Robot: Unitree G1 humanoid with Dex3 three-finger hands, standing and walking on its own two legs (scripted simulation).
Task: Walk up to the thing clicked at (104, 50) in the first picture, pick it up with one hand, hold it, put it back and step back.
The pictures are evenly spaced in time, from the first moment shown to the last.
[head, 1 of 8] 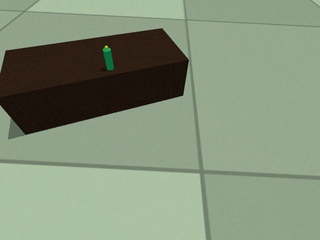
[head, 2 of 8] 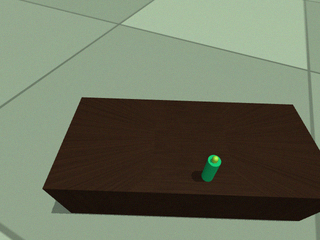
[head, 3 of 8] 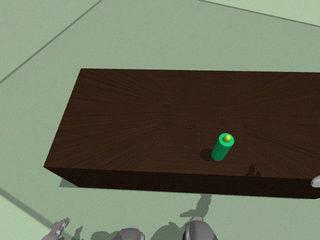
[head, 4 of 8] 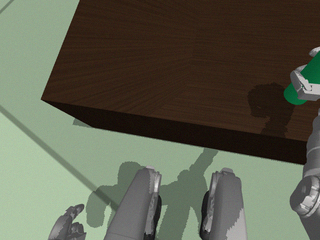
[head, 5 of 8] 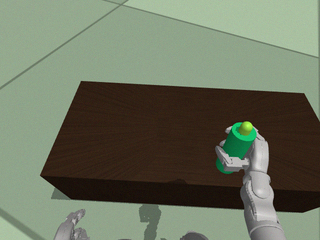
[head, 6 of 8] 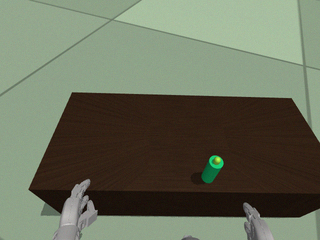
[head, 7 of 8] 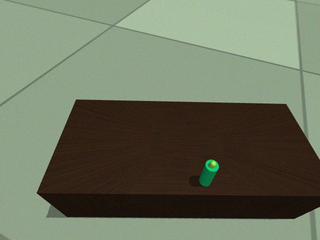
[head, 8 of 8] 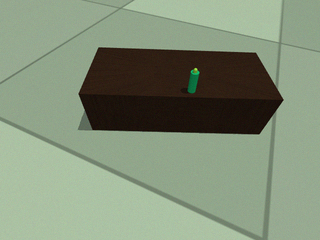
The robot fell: no
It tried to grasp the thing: yes
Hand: right
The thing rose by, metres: 0.31
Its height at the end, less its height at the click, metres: +0.00
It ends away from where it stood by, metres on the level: 0.02
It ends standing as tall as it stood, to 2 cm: yes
